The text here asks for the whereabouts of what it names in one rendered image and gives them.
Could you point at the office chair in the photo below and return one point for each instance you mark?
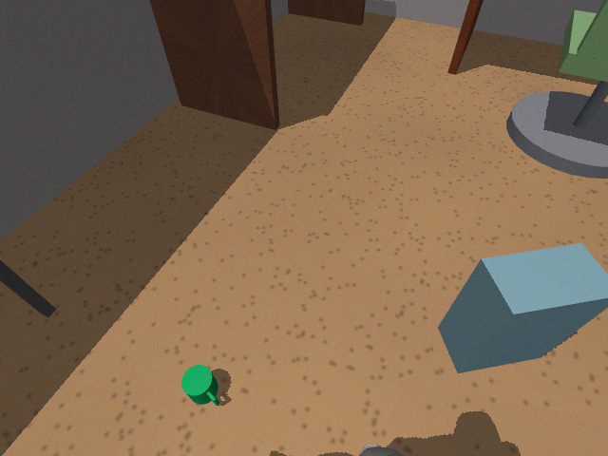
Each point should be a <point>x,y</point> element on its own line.
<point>569,131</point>

